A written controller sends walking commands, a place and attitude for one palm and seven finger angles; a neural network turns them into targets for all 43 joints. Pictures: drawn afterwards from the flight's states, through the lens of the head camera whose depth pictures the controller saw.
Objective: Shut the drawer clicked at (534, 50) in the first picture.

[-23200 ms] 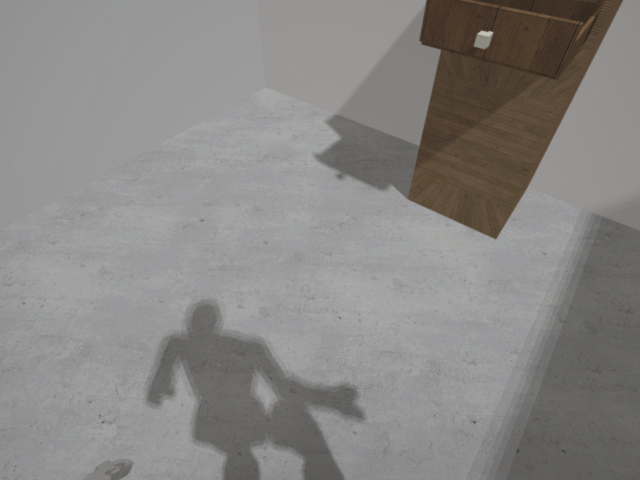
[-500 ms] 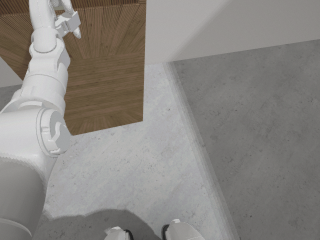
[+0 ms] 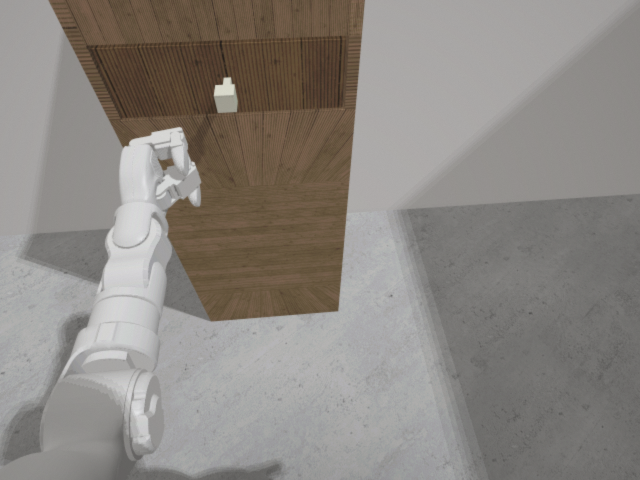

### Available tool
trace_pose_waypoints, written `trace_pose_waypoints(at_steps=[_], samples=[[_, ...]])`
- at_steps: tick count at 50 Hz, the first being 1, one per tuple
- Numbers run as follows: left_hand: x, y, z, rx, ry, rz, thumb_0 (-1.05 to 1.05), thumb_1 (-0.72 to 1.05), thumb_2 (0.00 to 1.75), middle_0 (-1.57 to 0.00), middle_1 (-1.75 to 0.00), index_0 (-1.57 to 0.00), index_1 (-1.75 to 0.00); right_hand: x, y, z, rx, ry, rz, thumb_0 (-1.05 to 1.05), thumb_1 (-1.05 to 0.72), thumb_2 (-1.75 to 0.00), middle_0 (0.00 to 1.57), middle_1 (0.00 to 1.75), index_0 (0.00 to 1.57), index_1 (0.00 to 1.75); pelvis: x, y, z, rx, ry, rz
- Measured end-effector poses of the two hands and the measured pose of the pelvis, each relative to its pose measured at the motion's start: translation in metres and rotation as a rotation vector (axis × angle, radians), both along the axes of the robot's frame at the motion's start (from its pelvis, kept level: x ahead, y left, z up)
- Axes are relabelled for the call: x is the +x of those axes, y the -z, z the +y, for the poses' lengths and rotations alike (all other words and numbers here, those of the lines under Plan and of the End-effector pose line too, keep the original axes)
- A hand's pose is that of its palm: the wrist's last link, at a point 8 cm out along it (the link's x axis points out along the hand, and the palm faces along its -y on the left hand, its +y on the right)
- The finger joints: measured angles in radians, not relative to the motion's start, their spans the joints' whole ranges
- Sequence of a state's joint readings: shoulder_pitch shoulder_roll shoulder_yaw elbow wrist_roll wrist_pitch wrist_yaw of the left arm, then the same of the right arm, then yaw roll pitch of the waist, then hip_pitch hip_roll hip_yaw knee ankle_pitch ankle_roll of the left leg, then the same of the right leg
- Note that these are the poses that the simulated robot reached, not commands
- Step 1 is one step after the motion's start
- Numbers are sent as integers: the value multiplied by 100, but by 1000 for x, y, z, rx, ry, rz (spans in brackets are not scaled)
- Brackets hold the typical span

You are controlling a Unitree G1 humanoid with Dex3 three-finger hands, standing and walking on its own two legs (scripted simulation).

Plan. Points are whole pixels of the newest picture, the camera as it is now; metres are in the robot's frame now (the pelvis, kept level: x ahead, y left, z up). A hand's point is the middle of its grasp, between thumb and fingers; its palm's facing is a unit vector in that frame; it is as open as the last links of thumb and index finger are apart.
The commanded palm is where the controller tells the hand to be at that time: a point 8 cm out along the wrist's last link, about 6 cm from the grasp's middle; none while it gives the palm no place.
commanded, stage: draw the hand back to the body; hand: left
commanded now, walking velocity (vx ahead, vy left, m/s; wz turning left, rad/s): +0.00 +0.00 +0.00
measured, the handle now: (226, 92) +0.67 +0.13 +0.12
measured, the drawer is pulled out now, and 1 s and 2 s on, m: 0.00 0.00 0.00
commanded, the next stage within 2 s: step back with the hand held close in 1.00 s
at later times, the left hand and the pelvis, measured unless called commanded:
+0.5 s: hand (71, 325) +0.25 +0.20 +0.17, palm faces +0.25 -0.94 -0.21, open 3.3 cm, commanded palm +0.20 +0.25 +0.18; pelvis -0.04 +0.00 +0.02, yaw +1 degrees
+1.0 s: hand out of the picture +0.13 +0.26 +0.18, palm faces +0.48 -0.80 -0.36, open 3.2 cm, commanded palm +0.08 +0.29 +0.20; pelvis -0.04 +0.01 +0.02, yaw +2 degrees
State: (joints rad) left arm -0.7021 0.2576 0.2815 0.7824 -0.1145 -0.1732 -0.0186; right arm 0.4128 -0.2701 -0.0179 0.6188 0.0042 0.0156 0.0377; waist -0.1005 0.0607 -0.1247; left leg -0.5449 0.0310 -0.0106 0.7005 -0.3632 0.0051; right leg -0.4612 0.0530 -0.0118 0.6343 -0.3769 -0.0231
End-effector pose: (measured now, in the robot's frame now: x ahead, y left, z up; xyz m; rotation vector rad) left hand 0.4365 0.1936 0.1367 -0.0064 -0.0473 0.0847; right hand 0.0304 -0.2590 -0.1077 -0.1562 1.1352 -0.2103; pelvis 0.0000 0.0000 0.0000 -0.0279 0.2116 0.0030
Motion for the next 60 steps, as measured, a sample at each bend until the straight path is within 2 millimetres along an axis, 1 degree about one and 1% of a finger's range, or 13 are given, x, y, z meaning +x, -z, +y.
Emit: trace_pose_waypoints(at_steps=[4, 7, 9, 13, 17, 22, 28, 36, 42, 45, 48, 54, 60], samples=[[-34, -14, 9, 40, 20, -27, 1, 90, 90, -140, -160, -140, -160, 36, -6, 0, -2, -39, -135, 0, -91, -90, 20, 30, 20, 30, -9, -1, 0, 5, -7, -49], [-62, -14, 17, 19, 30, -1, 1, 90, 90, -140, -160, -140, -160, 58, -13, 4, 2, -65, -221, 0, -91, -90, 20, 30, 20, 30, -16, -3, 1, 10, -11, -88], [-83, -16, 20, 80, 18, -3, 1, 90, 90, -140, -160, -140, -160, 72, -20, 8, 5, -74, -272, 0, -91, -90, 20, 30, 20, 30, -21, -6, 1, 16, -5, -119], [-126, -18, 26, 158, -21, -33, 1, 90, 90, -140, -160, -140, -160, 93, -37, 20, 7, -101, -358, 0, -91, -90, 20, 30, 20, 30, -30, -11, 0, 22, -4, -171], [-161, -21, 35, 194, -71, -63, 1, 89, 90, -141, -160, -141, -160, 108, -50, 33, 5, -141, -415, 0, -91, -90, 20, 30, 20, 30, -38, -15, 0, 22, -12, -214], [-201, -35, 49, 232, -129, -116, 1, 89, 90, -141, -160, -141, -160, 115, -59, 47, 13, -182, -459, 1, -91, -90, 20, 30, 20, 30, -43, -20, 1, 23, -17, -256], [-246, -45, 62, 273, -182, -151, 1, 89, 90, -141, -160, -141, -160, 113, -58, 58, 30, -209, -457, 1, -91, -90, 20, 30, 20, 30, -44, -23, 3, 24, -18, -287], [-305, -51, 81, 350, -265, -129, 1, 89, 90, -141, -160, -141, -160, 108, -53, 59, 28, -219, -429, 1, -91, -90, 20, 30, 20, 30, -40, -25, 4, 22, -20, -302], [-344, -59, 96, 429, -344, -96, 1, 89, 90, -141, -160, -141, -160, 113, -54, 57, 13, -224, -445, 1, -91, -90, 20, 30, 20, 30, -36, -24, 6, 19, -24, -303], [-357, -61, 100, 452, -375, -82, 1, 89, 90, -141, -160, -141, -160, 119, -55, 57, 6, -233, -461, 1, -91, -90, 20, 30, 20, 30, -35, -24, 7, 19, -29, -305], [-358, -58, 101, 438, -403, -79, 1, 89, 90, -141, -160, -141, -160, 125, -56, 59, -3, -249, -472, 1, -91, -90, 20, 30, 20, 30, -35, -24, 8, 21, -38, -307], [-341, -52, 99, 399, -397, -85, 1, 89, 90, -141, -160, -141, -160, 131, -60, 62, -8, -252, -489, 1, -91, -90, 20, 30, 20, 30, -33, -24, 7, 25, -35, -303], [-329, -66, 97, 455, -345, -137, 1, 89, 90, -141, -160, -141, -160, 133, -62, 61, 2, -230, -491, 1, -91, -90, 20, 30, 20, 30, -27, -23, 8, 19, -32, -277]])
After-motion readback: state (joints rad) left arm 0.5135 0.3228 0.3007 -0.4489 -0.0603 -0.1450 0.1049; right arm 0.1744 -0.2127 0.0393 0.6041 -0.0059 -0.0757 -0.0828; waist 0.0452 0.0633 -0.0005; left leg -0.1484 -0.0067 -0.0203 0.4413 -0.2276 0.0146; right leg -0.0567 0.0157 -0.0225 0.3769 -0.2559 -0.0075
